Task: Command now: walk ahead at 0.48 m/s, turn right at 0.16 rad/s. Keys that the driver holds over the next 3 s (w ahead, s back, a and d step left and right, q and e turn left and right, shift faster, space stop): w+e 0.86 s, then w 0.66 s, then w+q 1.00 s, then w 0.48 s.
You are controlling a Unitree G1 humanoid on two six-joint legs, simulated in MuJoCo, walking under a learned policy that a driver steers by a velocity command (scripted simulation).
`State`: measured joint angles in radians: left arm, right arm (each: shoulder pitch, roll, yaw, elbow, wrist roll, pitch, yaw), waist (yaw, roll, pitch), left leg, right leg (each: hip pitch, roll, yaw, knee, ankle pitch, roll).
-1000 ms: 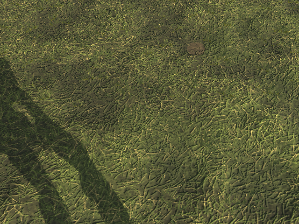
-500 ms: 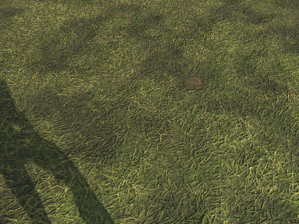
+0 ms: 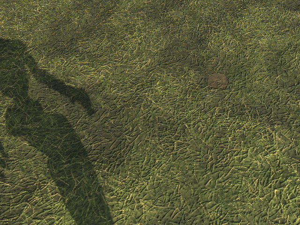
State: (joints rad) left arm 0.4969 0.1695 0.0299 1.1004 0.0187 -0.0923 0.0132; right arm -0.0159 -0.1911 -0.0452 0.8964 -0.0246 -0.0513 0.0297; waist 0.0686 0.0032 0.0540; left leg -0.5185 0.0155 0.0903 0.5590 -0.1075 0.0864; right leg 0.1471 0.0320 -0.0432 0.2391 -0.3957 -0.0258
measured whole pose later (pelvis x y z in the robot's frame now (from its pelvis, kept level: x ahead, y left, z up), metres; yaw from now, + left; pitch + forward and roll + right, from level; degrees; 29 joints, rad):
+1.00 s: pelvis +0.53 -0.10 +0.01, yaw -31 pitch +2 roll +0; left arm 0.41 0.25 0.07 0.94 0.01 -0.06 0.00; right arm 0.04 -0.24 -0.04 0.78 -0.04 -0.03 0.03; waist 0.08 0.04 0.05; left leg -0.66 0.10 0.00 0.70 -0.02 -0.03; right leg 0.03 0.14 0.11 0.24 -0.28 -0.13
